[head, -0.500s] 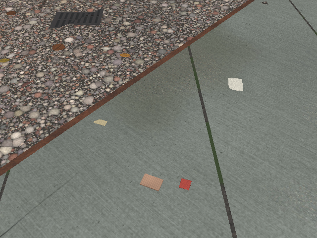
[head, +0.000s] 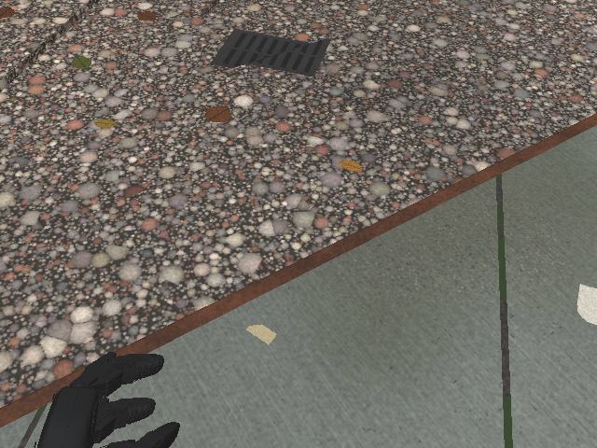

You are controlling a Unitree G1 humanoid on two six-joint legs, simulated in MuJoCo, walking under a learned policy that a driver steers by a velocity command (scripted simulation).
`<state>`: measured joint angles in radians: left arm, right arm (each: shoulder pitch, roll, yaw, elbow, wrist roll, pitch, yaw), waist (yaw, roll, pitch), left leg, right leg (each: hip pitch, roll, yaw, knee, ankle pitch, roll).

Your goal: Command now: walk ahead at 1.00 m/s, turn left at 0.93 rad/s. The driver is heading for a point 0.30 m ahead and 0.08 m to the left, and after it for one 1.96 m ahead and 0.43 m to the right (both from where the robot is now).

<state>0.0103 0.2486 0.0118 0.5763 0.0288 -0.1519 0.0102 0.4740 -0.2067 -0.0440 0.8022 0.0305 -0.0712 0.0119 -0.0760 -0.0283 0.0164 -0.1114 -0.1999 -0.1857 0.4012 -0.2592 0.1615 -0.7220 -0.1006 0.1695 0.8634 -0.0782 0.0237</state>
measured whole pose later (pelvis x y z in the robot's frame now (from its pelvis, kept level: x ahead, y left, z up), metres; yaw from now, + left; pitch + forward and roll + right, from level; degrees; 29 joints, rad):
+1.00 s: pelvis +0.39 -0.07 -0.01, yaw -19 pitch +2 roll +3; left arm 0.21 0.32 0.08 0.57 0.01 0.04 -0.01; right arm 0.09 -0.33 -0.11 0.73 0.00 0.01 -0.01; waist 0.00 0.02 0.05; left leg -0.46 0.09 0.06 0.98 -0.49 -0.06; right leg -0.40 -0.02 0.01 0.66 -0.30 -0.04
